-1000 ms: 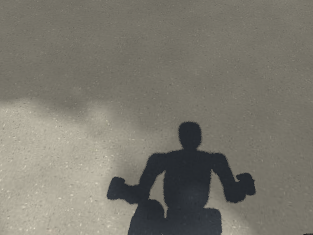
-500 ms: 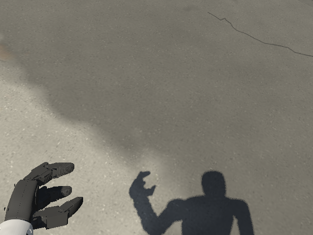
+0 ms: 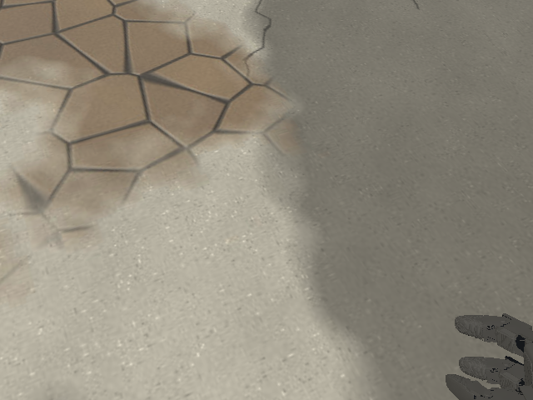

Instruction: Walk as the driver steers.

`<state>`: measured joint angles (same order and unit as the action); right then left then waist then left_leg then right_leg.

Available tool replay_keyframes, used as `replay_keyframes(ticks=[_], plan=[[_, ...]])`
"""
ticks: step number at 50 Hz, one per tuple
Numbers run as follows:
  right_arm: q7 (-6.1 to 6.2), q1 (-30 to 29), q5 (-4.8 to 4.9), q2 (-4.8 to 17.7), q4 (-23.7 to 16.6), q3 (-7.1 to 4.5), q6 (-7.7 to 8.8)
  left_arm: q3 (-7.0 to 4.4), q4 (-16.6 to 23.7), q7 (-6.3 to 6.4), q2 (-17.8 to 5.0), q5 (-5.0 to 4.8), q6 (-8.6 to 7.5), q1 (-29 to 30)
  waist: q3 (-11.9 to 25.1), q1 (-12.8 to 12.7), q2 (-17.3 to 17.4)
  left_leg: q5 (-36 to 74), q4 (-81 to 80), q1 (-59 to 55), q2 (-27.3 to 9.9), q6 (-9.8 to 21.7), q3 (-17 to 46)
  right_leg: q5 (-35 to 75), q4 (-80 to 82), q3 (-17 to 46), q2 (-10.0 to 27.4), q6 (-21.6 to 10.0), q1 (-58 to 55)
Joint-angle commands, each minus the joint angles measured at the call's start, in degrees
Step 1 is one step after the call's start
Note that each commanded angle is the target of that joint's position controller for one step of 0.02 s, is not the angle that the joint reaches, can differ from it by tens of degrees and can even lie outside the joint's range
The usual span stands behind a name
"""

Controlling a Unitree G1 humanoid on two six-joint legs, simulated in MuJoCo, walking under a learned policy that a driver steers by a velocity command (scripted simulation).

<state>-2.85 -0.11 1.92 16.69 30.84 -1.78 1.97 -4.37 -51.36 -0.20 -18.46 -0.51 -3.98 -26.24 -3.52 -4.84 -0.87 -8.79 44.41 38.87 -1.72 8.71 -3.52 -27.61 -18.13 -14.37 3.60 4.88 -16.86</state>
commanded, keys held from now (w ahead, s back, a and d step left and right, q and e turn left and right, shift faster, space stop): w+shift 0.32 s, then w+q+shift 0.68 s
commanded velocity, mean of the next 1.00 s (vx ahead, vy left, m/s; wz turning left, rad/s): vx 1.00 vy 0.00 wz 0.57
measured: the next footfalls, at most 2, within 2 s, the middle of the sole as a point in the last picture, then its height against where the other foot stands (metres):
right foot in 0.48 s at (310, 285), level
left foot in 0.94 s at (201, 175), level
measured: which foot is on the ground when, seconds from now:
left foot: down 0.00-0.48, up 0.50-0.92, down 0.94-1.00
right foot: down 0.00-0.02, up 0.04-0.46, down 0.48-0.96, up 0.98-1.00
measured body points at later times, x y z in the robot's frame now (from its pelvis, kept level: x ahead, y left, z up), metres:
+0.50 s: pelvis +0.50 +0.01 +0.00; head +0.54 +0.03 +0.45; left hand +0.74 +0.26 -0.05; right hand +0.47 -0.27 -0.12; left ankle +0.18 +0.07 -0.66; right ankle +0.69 -0.07 -0.70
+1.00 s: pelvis +0.94 +0.16 +0.00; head +0.95 +0.20 +0.45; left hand +0.86 +0.44 -0.13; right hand +1.23 +0.01 -0.07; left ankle +1.02 +0.25 -0.69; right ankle +0.78 -0.09 -0.57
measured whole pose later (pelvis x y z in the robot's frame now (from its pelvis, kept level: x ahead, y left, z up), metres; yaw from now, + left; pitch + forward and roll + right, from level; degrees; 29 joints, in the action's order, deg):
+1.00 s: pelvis +0.94 +0.16 +0.00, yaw +34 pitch -2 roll -2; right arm -2.7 10.0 2.0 17.9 36.9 -4.5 1.9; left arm -2.3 -46.7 0.1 -16.6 -1.0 -4.7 -15.3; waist -5.3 1.0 -0.2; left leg -14.7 45.8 31.5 4.0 10.7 -5.5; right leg -22.4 -68.8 -4.9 1.5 0.4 0.2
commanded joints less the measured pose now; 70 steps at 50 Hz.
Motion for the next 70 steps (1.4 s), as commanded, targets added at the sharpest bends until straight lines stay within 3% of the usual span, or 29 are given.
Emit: replay_keyframes(ticks=[1, 2, 3, 4, 6, 9, 14, 18, 22, 24, 25, 26, 27, 29, 35, 43, 45, 47, 48, 49, 50, 52, 55, 58, 62, 66, 67, 68, 70], plan=[[1.88, 34.3, 0.87, 16.4, 8.0, -7.18, -1.34, 0.19, 7.5, 0.85, -7.3, 1.08, -1.03, 8.9, 13.1, 20.5, 7.7, 0.8, -3.7, -61.9, -1.3, 4.2, 10.7, 29.1, -49.8, 4.0, 4.2, -7.0, 41.3], [1.42, 29.7, -0.42, 19.6, 5.8, -6.52, -0.06, 2.59, 10.2, -0.02, -1.0, -0.66, -3.23, -0.2, 26.0, 9.8, 23.3, -21.5, -19.3, -68.9, -14.1, 13.1, 47.6, -3.0, -67.5, 14.3, -4.4, -7.0, 54.6], [0.73, 28.9, -1.00, 12.8, 5.0, -5.29, 1.20, 1.05, 9.7, -0.24, -8.5, -2.74, -4.78, 6.4, 24.9, 13.8, 11.8, -28.1, -26.3, -65.5, -14.5, 11.1, 51.3, 2.0, -68.4, 21.5, -2.1, -8.4, 57.9], [0.59, 27.7, -1.39, 12.2, 6.0, -4.88, 2.28, 1.28, 12.1, -0.01, -7.3, -3.99, -5.30, 12.2, 14.3, 12.9, 8.1, -23.2, -29.3, -57.0, -14.6, 10.2, 47.1, 4.0, -67.0, 20.3, -1.3, -8.5, 61.4], [0.31, 19.5, -2.18, 8.7, 6.6, -3.73, 3.96, 2.03, 11.6, 0.59, -4.2, -1.73, -4.74, 15.1, 5.1, 7.0, -2.5, -11.7, -29.1, -39.7, -10.1, 7.2, 33.7, 10.4, -58.6, 20.7, 3.8, -8.8, 56.6], [0.61, 16.7, -2.04, 3.0, 7.3, -1.89, 4.70, 2.05, 9.8, -0.64, -3.1, -1.10, -1.91, 11.2, 1.6, 2.6, 2.3, -2.0, -32.1, -29.6, -7.1, 6.8, 23.4, 13.5, -52.7, 20.0, 7.1, -7.3, 52.8], [2.99, 22.1, -1.63, 3.4, 10.0, -1.75, 5.09, 3.94, 14.6, -2.03, 0.7, 0.71, -2.34, 27.6, -5.5, 7.2, -0.3, 9.7, -38.0, -23.7, -1.5, 4.3, 9.4, 35.5, -26.9, 12.9, 3.9, -3.7, 53.7], [3.11, 28.7, -0.44, 6.0, 13.9, -2.39, 4.94, 3.55, 18.6, -3.05, -0.1, -0.47, -3.44, 35.9, -7.0, 9.7, 1.1, 10.5, -41.9, -30.4, -5.4, 3.2, 10.9, 44.3, -11.2, 12.7, -0.9, -5.1, 47.9], [4.24, 28.7, -2.12, 9.6, 16.2, -3.45, 2.38, 0.59, 19.5, -2.29, -6.7, -1.20, -3.30, 27.9, 3.3, 2.0, 7.5, 47.7, -25.8, -45.7, -8.9, 0.9, 13.7, 31.0, -12.1, 12.3, -6.5, -7.2, 38.8], [4.15, 22.2, -4.59, 9.8, 14.6, -2.94, 1.07, -0.93, 14.4, -0.01, -9.7, -2.08, -1.60, 2.1, 18.2, -12.2, 11.0, 47.0, 4.4, -29.9, -6.8, -1.6, 13.5, 23.3, -21.2, 17.1, 1.0, -8.5, 5.7], [3.29, 37.5, -2.59, -3.4, 14.0, 0.11, 2.33, -2.15, 11.9, -0.51, -14.1, 0.57, -2.32, -1.7, 31.9, -1.1, -14.8, -5.6, 32.5, -5.4, 3.9, -5.4, 13.1, -3.1, -15.3, 50.4, 18.6, -19.6, -19.6], [2.74, 35.3, 0.63, 1.0, 15.1, 0.22, 2.96, -1.21, 12.1, -1.37, -8.7, 0.74, -2.64, -3.0, 38.0, -4.8, -17.1, -15.9, 37.9, -1.9, 4.1, -5.0, 16.8, -20.2, -2.1, 65.3, 19.3, -18.6, -20.8], [3.27, 25.2, 2.53, 6.0, 12.4, -1.48, 2.88, -0.73, 12.0, -0.88, -5.5, 0.43, -2.58, 2.2, 24.0, -5.4, -14.1, -12.8, 39.6, 3.1, 1.0, -4.7, 13.4, -17.5, 0.8, 56.1, 17.9, -15.4, -11.6], [3.62, 15.7, 0.40, 5.6, 9.5, -1.57, 3.16, -0.40, 10.0, -0.77, -3.5, 1.61, -2.59, 7.7, 9.5, -2.4, -0.2, -8.9, 35.6, 1.6, -3.4, -4.2, 11.1, 3.2, 3.0, 40.5, 14.9, -13.8, 8.8], [2.83, 14.8, 0.64, -0.7, 7.2, -1.15, -1.27, 0.11, 6.3, -1.22, -0.6, 0.38, -3.35, 15.5, -3.5, 5.8, -2.1, -5.2, 27.5, 0.5, -11.0, -4.3, 9.9, 21.3, 10.2, 15.2, 11.5, -12.5, 29.0], [-1.00, 2.5, 0.25, 3.6, 1.9, -1.96, 0.86, -1.27, 6.2, 0.92, -10.0, 0.71, -1.83, 9.5, -4.2, 4.3, 0.6, 15.3, 0.3, -5.5, -0.9, -1.6, -5.1, 64.4, 7.5, -2.0, 8.0, -7.9, 15.9], [-1.22, 10.4, 1.38, 7.7, 2.8, -4.02, 0.36, -2.10, 7.1, 1.72, -13.6, 0.47, 0.06, 10.4, 1.5, 10.6, -5.3, 7.7, 1.2, -14.8, 3.8, -0.2, -8.0, 89.5, -5.8, -2.1, 10.0, -7.7, 11.1], [0.02, 35.6, 1.07, 15.1, 9.7, -8.13, -1.34, -2.27, 9.6, 1.54, -13.6, -0.09, 0.75, 17.1, 12.2, 23.4, -4.5, 4.9, -2.9, -47.0, 5.2, 4.1, -2.8, 86.5, -36.8, 0.3, 8.8, -8.0, 24.3], [1.30, 37.4, 1.37, 16.8, 11.3, -8.91, -2.35, 0.03, 10.8, 1.07, -4.9, -0.24, -1.05, 20.1, 7.0, 22.3, 13.1, 7.1, -8.2, -54.7, 1.4, 7.5, 7.4, 22.6, -66.2, 1.1, -4.4, -5.1, 41.0], [0.82, 28.6, -0.83, 17.8, 7.1, -7.06, -0.41, 2.52, 16.1, -0.12, 1.4, -1.22, -4.34, 9.1, 17.9, 7.5, 24.8, -13.4, -19.1, -67.3, -10.0, 21.3, 45.9, -5.4, -80.6, 16.2, -10.3, -4.3, 63.1], [0.57, 27.9, -1.48, 12.1, 5.1, -6.25, 1.02, 2.13, 17.2, -0.68, -4.7, -1.70, -6.66, 15.2, 21.3, 11.9, 12.2, -28.5, -28.5, -65.7, -12.2, 19.0, 55.1, 0.3, -75.8, 24.1, -6.8, -7.6, 64.9], [-0.22, 24.4, -1.61, 8.7, 6.5, -5.18, 3.81, 1.85, 17.9, -0.07, -4.4, -1.95, -6.85, 20.8, 7.3, 6.6, -4.8, -21.9, -31.7, -47.3, -9.9, 13.0, 48.1, 5.7, -62.0, 23.6, -2.2, -8.5, 61.7], [1.20, 15.9, -0.92, 8.1, 4.9, -4.71, 3.96, 1.00, 16.8, -0.12, -5.3, 0.96, -4.59, 18.8, 0.5, 1.1, -2.7, 4.1, -30.2, -29.3, -2.9, 11.4, 33.9, 7.8, -50.5, 23.2, -0.1, -3.9, 52.0], [3.91, 15.4, -0.04, 8.2, 5.4, -4.91, 2.45, 1.87, 20.3, -0.13, -1.7, 2.15, -3.42, 27.6, -2.3, 3.2, -2.3, 24.2, -27.3, -17.1, 3.1, 7.6, 22.4, 14.7, -31.2, 16.8, -2.8, -0.4, 45.7], [5.32, 21.1, -0.45, 8.6, 8.5, -6.00, -0.84, 1.10, 22.3, -0.67, -0.5, 0.63, -2.78, 30.4, 4.6, 8.2, 4.1, 10.8, -20.7, -13.7, 7.5, -0.2, 22.8, 37.4, -12.4, 15.2, -10.6, 0.2, 30.6], [6.07, 17.5, 0.12, 5.3, 7.0, -5.61, -1.12, -1.47, 20.7, 0.45, -4.6, 0.63, -3.00, 21.0, 10.4, 1.7, 7.4, 9.7, -0.4, -20.6, 8.5, -6.2, 24.9, 43.1, -5.5, 19.2, -6.8, -2.2, 20.4], [5.78, 18.8, -1.29, 0.9, 5.5, -4.12, -1.31, -1.47, 19.1, 0.60, -5.8, 1.24, -2.84, 12.5, 19.4, -0.2, 1.5, -11.4, 15.8, -16.4, 10.4, -8.4, 20.9, 55.8, -10.9, 27.0, 4.2, -5.5, 6.6], [5.09, 31.8, -1.51, -3.3, 5.0, -2.70, -1.57, -0.91, 20.0, 0.42, -7.8, 3.76, -2.16, 11.5, 28.7, 6.6, -16.1, -41.3, 35.2, -5.7, 14.5, -10.9, 19.1, 79.7, -12.2, 48.3, 21.1, -14.1, -6.1], [3.87, 30.8, 0.75, 8.9, 4.6, -4.42, -2.92, -1.56, 21.3, 0.32, -7.2, 1.95, -0.23, 19.3, 29.2, 7.7, -14.2, -25.6, 50.2, 2.8, 3.9, -14.1, 15.2, 35.7, -6.5, 58.1, 25.5, -23.9, -0.9]])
